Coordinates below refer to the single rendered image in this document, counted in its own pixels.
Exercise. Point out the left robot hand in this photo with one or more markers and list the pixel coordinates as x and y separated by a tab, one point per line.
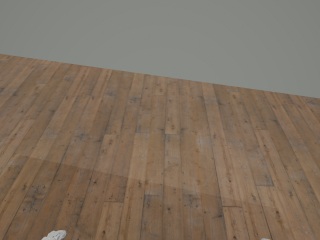
55	235

